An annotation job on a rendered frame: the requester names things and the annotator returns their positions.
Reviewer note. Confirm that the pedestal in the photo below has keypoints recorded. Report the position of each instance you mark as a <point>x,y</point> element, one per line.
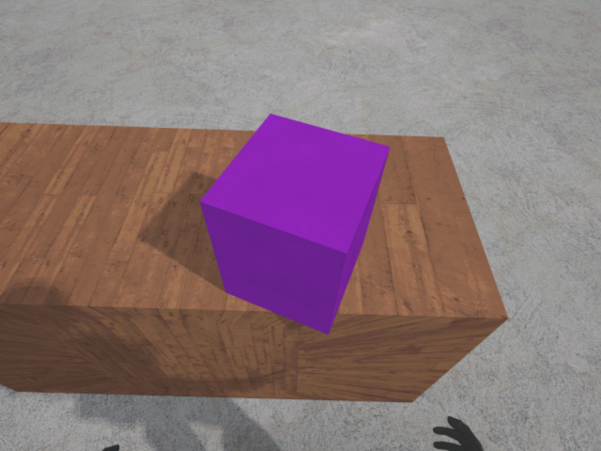
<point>109,283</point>

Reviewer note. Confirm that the robot right hand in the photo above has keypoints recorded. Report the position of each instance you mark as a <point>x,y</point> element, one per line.
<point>459,432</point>

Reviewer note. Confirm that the carton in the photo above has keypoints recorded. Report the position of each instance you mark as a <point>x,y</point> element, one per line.
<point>288,217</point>

